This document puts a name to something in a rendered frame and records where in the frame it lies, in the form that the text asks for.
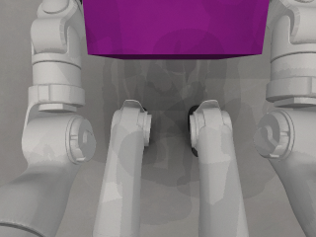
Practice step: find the left robot shin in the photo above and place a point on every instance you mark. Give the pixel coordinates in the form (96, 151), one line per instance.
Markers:
(129, 104)

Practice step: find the right robot thigh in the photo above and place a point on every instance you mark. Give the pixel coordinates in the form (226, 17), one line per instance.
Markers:
(221, 206)

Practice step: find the robot right forearm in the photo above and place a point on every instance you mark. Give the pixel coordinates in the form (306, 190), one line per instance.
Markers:
(292, 24)

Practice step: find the right robot upper arm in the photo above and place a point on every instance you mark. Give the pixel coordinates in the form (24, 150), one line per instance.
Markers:
(287, 138)

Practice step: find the left robot upper arm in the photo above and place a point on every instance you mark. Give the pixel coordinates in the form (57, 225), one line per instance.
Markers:
(55, 147)

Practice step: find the robot left forearm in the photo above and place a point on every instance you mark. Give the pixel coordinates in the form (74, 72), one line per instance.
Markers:
(56, 59)

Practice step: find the carton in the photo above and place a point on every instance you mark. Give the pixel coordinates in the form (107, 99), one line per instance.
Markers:
(175, 29)

